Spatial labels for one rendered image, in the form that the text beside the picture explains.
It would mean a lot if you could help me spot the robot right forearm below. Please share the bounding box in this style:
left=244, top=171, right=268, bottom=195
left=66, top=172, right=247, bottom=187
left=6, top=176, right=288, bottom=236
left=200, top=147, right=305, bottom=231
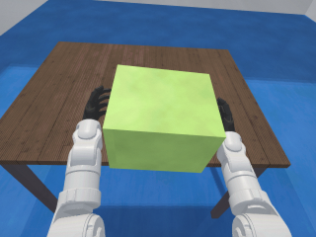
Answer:
left=216, top=131, right=292, bottom=237

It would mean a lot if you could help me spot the table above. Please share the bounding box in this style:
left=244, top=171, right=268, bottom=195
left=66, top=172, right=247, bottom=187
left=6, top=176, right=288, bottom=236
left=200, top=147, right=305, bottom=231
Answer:
left=0, top=41, right=291, bottom=219

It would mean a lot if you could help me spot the robot right upper arm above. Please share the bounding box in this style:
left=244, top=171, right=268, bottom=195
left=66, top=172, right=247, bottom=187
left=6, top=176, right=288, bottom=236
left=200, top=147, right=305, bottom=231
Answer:
left=232, top=213, right=291, bottom=237

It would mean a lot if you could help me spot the robot left forearm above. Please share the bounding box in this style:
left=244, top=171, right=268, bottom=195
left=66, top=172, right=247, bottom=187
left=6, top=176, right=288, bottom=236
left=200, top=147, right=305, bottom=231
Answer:
left=46, top=118, right=103, bottom=237

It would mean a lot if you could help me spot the robot left upper arm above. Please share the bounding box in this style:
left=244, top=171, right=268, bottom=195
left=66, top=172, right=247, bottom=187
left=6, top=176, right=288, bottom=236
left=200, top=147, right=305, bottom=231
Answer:
left=47, top=213, right=106, bottom=237

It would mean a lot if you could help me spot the robot right hand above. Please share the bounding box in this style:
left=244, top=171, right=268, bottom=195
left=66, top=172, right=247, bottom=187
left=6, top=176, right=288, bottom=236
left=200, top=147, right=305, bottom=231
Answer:
left=216, top=97, right=236, bottom=132

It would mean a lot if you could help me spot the carton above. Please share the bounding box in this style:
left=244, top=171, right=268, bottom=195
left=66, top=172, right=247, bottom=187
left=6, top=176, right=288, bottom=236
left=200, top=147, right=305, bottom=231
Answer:
left=103, top=64, right=226, bottom=173

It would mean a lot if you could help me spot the robot left hand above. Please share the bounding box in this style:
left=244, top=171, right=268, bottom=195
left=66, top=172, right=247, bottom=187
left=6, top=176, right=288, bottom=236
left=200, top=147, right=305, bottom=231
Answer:
left=82, top=85, right=112, bottom=121

